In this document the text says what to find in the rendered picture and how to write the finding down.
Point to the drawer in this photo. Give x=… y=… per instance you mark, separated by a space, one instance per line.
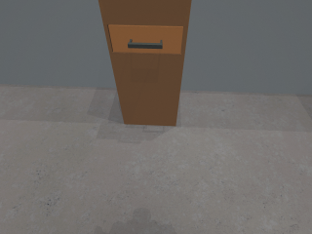
x=171 y=36

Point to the cabinet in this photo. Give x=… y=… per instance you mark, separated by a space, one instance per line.
x=148 y=84

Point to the handle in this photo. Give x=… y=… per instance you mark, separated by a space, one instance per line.
x=141 y=45

